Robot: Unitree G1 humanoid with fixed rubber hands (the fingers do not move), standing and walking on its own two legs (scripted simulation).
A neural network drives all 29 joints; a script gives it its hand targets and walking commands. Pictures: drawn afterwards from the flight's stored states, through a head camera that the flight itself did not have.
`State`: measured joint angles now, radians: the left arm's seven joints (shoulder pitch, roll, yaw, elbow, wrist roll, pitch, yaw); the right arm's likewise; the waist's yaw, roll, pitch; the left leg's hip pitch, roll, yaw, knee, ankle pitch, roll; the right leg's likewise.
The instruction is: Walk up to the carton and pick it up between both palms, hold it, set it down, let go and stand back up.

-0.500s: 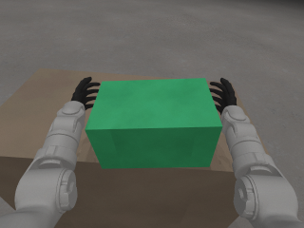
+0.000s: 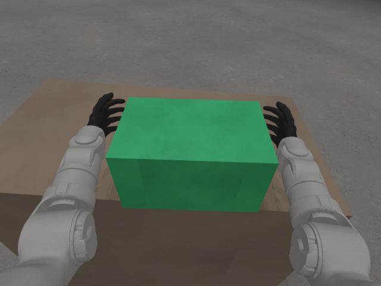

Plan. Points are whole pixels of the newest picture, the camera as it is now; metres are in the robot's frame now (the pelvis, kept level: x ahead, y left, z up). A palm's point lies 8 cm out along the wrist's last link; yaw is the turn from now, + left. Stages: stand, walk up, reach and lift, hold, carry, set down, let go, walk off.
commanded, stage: set down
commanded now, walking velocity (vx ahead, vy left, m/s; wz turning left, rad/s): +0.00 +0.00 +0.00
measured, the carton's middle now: (192, 153) +0.41 +0.00 +0.09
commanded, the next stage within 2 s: none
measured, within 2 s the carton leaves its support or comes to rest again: neither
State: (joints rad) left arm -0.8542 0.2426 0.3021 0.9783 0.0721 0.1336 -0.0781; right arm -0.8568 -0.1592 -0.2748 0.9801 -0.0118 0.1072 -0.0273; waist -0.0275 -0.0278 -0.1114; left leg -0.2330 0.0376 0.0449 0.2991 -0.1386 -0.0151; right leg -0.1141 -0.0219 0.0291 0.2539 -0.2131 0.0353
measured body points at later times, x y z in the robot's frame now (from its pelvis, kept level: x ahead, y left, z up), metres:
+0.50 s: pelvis +0.00 +0.00 +0.00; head +0.00 +0.01 +0.45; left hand +0.44 +0.21 +0.14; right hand +0.42 -0.20 +0.14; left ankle +0.00 +0.13 -0.75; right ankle -0.06 -0.14 -0.75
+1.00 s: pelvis +0.00 +0.00 +0.00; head +0.01 +0.01 +0.45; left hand +0.44 +0.21 +0.14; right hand +0.42 -0.20 +0.13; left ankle +0.00 +0.13 -0.75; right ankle -0.06 -0.14 -0.75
